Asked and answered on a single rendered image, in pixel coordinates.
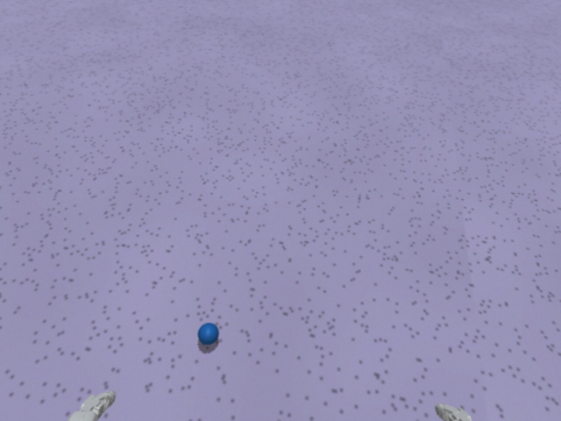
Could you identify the right robot hand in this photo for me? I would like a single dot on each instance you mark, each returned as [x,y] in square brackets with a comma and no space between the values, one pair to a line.
[449,413]

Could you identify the ball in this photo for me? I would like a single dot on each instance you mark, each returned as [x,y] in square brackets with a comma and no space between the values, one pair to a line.
[208,333]

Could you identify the left robot hand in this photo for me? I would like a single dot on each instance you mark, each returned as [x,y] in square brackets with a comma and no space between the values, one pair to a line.
[93,407]

